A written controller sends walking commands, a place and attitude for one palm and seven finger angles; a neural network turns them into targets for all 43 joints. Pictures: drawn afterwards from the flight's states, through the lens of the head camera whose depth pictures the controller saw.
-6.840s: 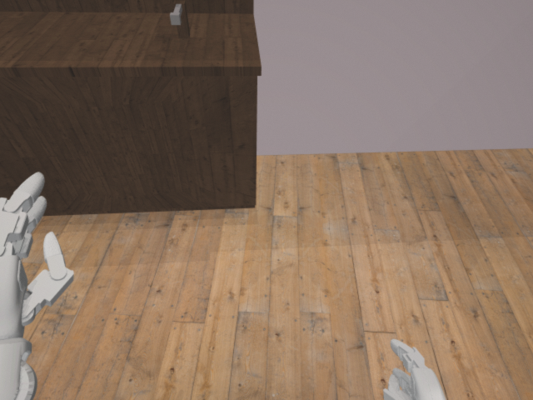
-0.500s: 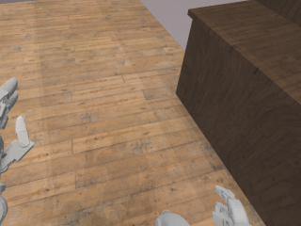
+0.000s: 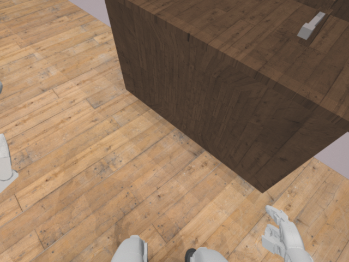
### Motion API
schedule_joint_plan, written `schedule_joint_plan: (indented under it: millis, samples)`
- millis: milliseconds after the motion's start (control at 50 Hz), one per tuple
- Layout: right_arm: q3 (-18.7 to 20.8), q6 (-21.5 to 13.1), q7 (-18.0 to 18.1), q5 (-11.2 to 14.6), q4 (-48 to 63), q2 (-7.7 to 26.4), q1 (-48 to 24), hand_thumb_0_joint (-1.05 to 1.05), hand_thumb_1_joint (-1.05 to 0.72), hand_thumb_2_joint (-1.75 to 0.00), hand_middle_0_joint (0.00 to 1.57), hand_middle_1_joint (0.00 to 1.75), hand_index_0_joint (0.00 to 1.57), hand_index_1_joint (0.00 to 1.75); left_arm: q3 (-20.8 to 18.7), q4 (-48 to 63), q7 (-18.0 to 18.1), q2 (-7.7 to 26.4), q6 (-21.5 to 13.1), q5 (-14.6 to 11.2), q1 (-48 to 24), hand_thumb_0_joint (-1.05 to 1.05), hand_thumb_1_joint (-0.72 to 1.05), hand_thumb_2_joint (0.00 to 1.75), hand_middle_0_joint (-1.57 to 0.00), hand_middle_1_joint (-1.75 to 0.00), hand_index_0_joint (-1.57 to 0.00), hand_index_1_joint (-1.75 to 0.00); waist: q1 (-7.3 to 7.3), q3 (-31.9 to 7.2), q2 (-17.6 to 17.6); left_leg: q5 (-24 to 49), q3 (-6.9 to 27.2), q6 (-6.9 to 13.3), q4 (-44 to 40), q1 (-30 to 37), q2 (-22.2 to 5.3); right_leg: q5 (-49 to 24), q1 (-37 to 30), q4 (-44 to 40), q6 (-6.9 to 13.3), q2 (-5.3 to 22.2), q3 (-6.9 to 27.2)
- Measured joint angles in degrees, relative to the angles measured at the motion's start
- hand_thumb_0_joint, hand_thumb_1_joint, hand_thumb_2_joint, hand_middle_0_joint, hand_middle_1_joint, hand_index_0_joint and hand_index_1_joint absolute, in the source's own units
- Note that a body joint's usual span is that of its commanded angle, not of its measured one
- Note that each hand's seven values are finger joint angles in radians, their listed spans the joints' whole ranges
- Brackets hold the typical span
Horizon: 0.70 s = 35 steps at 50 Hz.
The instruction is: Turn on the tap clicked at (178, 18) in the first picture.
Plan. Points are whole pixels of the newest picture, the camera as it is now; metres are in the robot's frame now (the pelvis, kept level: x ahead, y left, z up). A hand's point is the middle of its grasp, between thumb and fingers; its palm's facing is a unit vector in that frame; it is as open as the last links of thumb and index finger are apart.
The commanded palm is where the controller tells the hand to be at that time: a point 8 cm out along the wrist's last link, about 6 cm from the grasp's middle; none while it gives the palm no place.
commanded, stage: turn to face it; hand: left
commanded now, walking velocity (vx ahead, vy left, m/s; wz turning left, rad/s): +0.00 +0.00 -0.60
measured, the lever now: (306, 31) +0.67 -0.33 +0.13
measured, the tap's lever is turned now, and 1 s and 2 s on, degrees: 0 0 0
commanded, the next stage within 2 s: take the last steps up to it in 1.72 s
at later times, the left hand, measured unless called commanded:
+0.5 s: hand (122, 164) +0.24 +0.09 +0.18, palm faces +0.09 -0.84 -0.53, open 7.4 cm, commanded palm +0.18 +0.17 +0.19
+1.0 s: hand (150, 157) +0.25 +0.05 +0.18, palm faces -0.11 -0.90 -0.43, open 7.4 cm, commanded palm +0.23 +0.10 +0.19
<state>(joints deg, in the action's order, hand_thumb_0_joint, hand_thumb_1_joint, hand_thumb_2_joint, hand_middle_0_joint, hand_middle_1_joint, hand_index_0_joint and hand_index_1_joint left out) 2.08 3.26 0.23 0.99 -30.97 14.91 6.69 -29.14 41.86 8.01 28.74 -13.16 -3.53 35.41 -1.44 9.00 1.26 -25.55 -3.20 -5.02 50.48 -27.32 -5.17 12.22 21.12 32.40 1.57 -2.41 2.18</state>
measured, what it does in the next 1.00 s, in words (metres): steps on the spot, turning right: left foot, then right foot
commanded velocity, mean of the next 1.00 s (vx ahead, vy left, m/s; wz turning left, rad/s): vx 0.00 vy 0.00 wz -0.60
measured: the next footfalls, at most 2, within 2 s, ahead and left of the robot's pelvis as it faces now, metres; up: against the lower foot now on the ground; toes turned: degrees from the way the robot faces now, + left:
left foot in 0.08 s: +0.08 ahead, +0.14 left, +0.00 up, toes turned +3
right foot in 0.40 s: -0.05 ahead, -0.15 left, +0.00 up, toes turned -22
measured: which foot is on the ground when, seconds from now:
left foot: up 0.00-0.06, down 0.08-0.42, up 0.44-0.86, down 0.88-1.00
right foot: down 0.00-0.08, up 0.10-0.38, down 0.40-0.90, up 0.92-1.00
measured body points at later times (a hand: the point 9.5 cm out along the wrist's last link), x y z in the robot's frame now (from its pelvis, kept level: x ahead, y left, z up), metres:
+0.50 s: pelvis -0.05 -0.05 -0.01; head +0.01 -0.10 +0.43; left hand +0.23 +0.14 +0.21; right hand +0.05 -0.29 -0.13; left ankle +0.00 +0.11 -0.68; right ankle -0.08 -0.13 -0.73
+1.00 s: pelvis -0.07 -0.03 +0.00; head -0.03 -0.03 +0.45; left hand +0.25 +0.10 +0.21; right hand -0.02 -0.33 -0.06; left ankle +0.01 +0.07 -0.73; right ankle -0.12 -0.12 -0.68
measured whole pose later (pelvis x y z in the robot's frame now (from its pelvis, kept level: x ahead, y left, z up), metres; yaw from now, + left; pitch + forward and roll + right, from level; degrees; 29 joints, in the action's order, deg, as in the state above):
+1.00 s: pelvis -0.07 -0.03 +0.00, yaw -36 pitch +0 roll +0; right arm -0.5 2.2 0.7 0.7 -27.6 10.4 8.7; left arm -23.2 31.4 8.2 24.3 -10.7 -2.1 25.5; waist 2.8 3.5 3.0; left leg -16.4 -8.8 -1.2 31.4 -14.4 -5.3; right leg 26.0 27.3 56.4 -1.4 -3.6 1.7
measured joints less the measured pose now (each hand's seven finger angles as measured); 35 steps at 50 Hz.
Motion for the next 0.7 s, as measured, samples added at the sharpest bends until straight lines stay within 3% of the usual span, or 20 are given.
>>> schedule_joint_plan:
  millis: [60,100,140,180,220,300,380,420,440,480,520,560,620,700]
  samples:
    - [0.23,0.14,0.46,0.15,0.04,0.68,1.42,0.01,-0.91,-0.90,0.19,0.30,0.19,0.30,0.03,-1.63,0.38,-0.70,0.58,0.24,-1.20,0.01,0.88,0.89,-0.22,-0.30,-0.22,-0.30,0.79,-2.64,-0.45,4.99,-0.77,0.66,-11.53,5.12,0.95,0.64,0.71,1.66,-0.69,-0.88,1.63]
    - [0.22,0.03,1.10,0.10,0.12,-0.07,2.39,0.01,-0.91,-0.90,0.19,0.30,0.19,0.30,0.62,-4.12,0.54,-1.56,1.14,0.44,-3.38,0.01,0.88,0.89,-0.21,-0.30,-0.21,-0.30,1.40,-3.85,0.65,10.99,-2.26,3.19,-15.35,7.36,1.70,4.81,2.18,6.17,-1.33,-0.59,2.87]
    - [-0.31,-0.33,1.41,-0.08,0.22,-1.48,2.94,0.01,-0.91,-0.90,0.19,0.30,0.19,0.30,1.59,-8.08,0.62,-3.41,1.37,1.26,-6.05,0.01,0.88,0.89,-0.21,-0.30,-0.21,-0.30,2.70,-4.46,1.19,10.51,-4.18,4.45,-14.58,8.14,1.02,12.76,5.78,18.06,-2.56,-0.37,1.59]
    - [-1.24,-0.96,1.12,-0.18,0.15,-2.93,3.36,0.01,-0.91,-0.90,0.19,0.30,0.19,0.30,3.02,-11.95,0.66,-5.63,2.15,1.76,-8.19,0.01,0.89,0.89,-0.21,-0.30,-0.21,-0.30,3.15,-5.00,0.43,9.89,-5.02,4.35,-14.78,8.93,-0.54,14.25,8.42,29.11,-3.58,0.12,-1.00]
    - [-2.10,-1.81,0.50,0.07,0.14,-4.08,3.84,0.01,-0.91,-0.90,0.19,0.30,0.19,0.30,5.49,-14.03,0.77,-8.24,3.44,2.01,-10.64,0.01,0.89,0.89,-0.21,-0.30,-0.21,-0.30,3.89,-4.96,-0.73,10.35,-5.63,3.80,-15.62,9.67,-2.23,13.55,8.74,33.24,-4.48,1.54,-3.41]
    - [-4.01,-3.77,-0.60,0.32,0.80,-5.98,4.10,0.01,-0.91,-0.90,0.20,0.30,0.20,0.30,9.94,-12.87,0.89,-10.98,4.47,2.11,-12.94,0.01,0.89,0.90,-0.20,-0.30,-0.20,-0.30,4.75,-3.83,-2.60,11.70,-7.33,2.43,-16.73,9.79,-5.68,13.57,4.58,25.55,-5.39,4.17,-6.52]
    - [-5.21,-5.71,-1.39,0.03,2.39,-7.39,4.25,0.01,-0.91,-0.89,0.20,0.30,0.20,0.30,9.44,-9.57,0.55,-7.40,3.21,1.86,-12.68,0.01,0.89,0.89,-0.20,-0.30,-0.20,-0.30,4.36,-2.32,-3.39,11.76,-8.82,0.30,-14.38,7.20,-9.10,12.93,-2.60,10.34,-5.29,4.66,-8.61]
    - [-5.04,-6.13,-1.77,0.22,2.62,-6.88,4.02,0.01,-0.90,-0.89,0.20,0.30,0.20,0.30,8.00,-8.59,0.38,-5.74,2.50,1.81,-12.47,0.01,0.89,0.89,-0.20,-0.30,-0.20,-0.30,3.75,-1.20,-4.64,9.85,-8.29,-0.28,-10.56,4.97,-10.93,9.08,-4.42,5.74,-2.60,3.43,-9.07]
    - [-4.73,-5.85,-1.64,0.19,1.96,-6.12,3.49,0.01,-0.90,-0.89,0.20,0.30,0.20,0.30,7.70,-8.49,0.28,-5.60,2.16,1.76,-12.45,0.01,0.89,0.89,-0.21,-0.30,-0.20,-0.30,3.05,-0.38,-5.49,4.51,-6.07,-0.19,-6.92,3.44,-10.31,9.17,-3.84,6.63,-0.92,2.75,-9.09]
    - [-3.97,-4.65,-1.16,0.29,-0.11,-4.48,2.44,0.01,-0.90,-0.89,0.20,0.30,0.20,0.30,7.20,-8.46,0.15,-5.21,2.01,1.18,-11.77,0.01,0.89,0.89,-0.21,-0.30,-0.21,-0.30,2.08,0.27,-5.51,-2.73,-1.93,-0.34,4.08,-0.46,-6.36,9.23,-2.92,6.90,0.96,2.63,-8.15]
    - [-3.13,-2.90,-0.68,0.38,-1.44,-2.97,1.67,0.01,-0.91,-0.89,0.20,0.30,0.20,0.30,6.00,-8.36,0.06,-4.78,2.08,0.40,-9.29,0.01,0.89,0.89,-0.21,-0.30,-0.21,-0.30,1.35,0.36,-4.85,-3.49,-0.35,-0.60,13.08,-3.13,-2.95,7.87,-2.98,4.97,1.56,2.37,-6.37]
    - [-2.21,-1.27,-0.03,0.31,-2.01,-1.75,1.37,0.01,-0.91,-0.89,0.20,0.30,0.20,0.30,4.79,-8.83,0.11,-4.43,1.86,-0.08,-6.03,0.01,0.89,0.89,-0.21,-0.30,-0.21,-0.30,0.56,-0.01,-4.31,-1.86,-0.18,-0.99,16.96,-4.61,-0.96,5.86,-3.65,2.01,1.76,1.76,-4.78]
    - [-0.94,0.49,0.85,0.25,-1.93,-0.29,1.75,0.01,-0.91,-0.90,0.20,0.30,0.20,0.30,4.15,-10.08,0.27,-4.17,2.07,-0.41,-3.01,0.01,0.88,0.89,-0.21,-0.30,-0.21,-0.30,0.13,-0.81,-3.33,0.82,-0.88,-1.15,13.70,-4.33,0.48,3.22,-4.95,-2.09,2.07,0.91,-2.78]
    - [0.11,1.21,1.59,0.25,-1.24,1.16,2.69,0.01,-0.91,-0.90,0.19,0.30,0.19,0.30,5.14,-10.77,0.65,-4.75,2.72,-0.41,-2.80,0.01,0.89,0.89,-0.21,-0.30,-0.21,-0.30,1.05,-2.30,-2.05,2.72,-0.95,-0.44,3.96,-1.28,1.44,1.31,-5.74,-4.64,2.34,-0.32,-0.27]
